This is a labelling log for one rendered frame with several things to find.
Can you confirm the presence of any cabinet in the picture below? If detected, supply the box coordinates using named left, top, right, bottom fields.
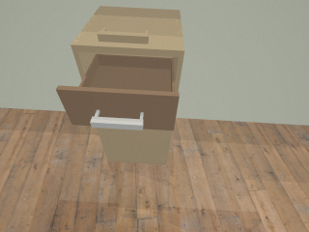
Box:
left=70, top=6, right=184, bottom=165

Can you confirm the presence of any handle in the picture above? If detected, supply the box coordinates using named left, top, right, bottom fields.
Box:
left=97, top=31, right=149, bottom=44
left=90, top=109, right=144, bottom=131

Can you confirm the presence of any drawer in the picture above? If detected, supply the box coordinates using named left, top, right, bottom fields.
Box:
left=56, top=54, right=180, bottom=131

